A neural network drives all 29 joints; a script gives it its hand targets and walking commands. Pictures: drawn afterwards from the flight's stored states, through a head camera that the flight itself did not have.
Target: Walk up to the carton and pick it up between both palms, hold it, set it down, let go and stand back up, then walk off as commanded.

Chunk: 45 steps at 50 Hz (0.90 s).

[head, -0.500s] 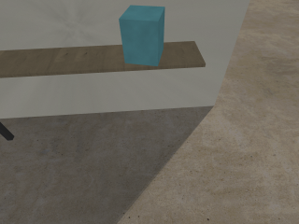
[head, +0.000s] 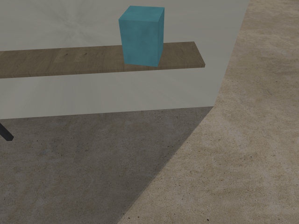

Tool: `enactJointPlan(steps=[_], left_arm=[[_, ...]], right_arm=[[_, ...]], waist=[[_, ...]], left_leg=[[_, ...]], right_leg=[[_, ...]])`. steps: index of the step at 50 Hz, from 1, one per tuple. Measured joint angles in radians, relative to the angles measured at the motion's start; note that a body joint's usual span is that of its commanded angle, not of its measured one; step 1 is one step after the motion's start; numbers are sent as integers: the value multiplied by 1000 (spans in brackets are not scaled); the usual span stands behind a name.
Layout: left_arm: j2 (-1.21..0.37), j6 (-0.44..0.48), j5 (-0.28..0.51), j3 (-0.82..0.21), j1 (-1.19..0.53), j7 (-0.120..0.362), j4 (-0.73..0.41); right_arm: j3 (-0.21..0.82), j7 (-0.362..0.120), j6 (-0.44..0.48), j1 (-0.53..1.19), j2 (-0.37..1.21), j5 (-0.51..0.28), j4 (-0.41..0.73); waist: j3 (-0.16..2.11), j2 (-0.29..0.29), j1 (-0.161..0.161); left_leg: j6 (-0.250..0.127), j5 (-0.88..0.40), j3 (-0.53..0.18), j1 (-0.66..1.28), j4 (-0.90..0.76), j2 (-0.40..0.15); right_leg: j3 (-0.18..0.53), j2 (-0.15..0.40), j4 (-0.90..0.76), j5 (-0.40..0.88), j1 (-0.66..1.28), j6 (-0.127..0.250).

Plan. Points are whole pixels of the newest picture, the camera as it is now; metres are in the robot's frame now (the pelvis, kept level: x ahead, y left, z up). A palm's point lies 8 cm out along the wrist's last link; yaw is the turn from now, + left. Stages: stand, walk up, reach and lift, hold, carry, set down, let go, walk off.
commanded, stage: stand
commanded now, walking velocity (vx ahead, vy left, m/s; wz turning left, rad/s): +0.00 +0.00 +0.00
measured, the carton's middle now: (143, 36) +1.08 +0.08 +0.01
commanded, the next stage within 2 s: none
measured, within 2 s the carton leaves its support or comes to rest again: neither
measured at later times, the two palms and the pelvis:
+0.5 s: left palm out of the picture +0.07 +0.30 -0.11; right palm out of the picture +0.05 -0.30 -0.12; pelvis +0.00 +0.00 +0.00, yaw +0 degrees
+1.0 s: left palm out of the picture +0.07 +0.30 -0.11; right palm out of the picture +0.05 -0.30 -0.12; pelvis +0.00 +0.00 +0.00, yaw +0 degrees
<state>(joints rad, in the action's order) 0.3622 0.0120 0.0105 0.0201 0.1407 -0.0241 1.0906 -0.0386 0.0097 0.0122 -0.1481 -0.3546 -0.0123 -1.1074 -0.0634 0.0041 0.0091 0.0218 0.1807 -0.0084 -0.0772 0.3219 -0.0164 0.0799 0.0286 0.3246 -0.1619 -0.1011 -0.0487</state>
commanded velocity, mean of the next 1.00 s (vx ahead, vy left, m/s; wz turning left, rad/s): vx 0.00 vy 0.00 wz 0.00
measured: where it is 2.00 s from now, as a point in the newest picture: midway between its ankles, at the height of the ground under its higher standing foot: outside the picture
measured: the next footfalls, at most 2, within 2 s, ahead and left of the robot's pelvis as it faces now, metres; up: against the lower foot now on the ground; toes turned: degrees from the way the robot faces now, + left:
none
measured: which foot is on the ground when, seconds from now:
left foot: down 0.00-1.00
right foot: down 0.00-1.00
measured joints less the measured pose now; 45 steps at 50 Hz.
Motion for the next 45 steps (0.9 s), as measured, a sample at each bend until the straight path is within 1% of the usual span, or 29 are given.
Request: enactJointPlan(steps=[45], left_arm=[[-1, 3, -1, 1, 3, 0, -1]], right_arm=[[1, 2, 1, -10, -2, 3, 2]], waist=[[-2, 0, 3]], left_leg=[[2, 0, 7, 0, -1, -5]], right_leg=[[-5, 3, -1, 1, -2, -1]])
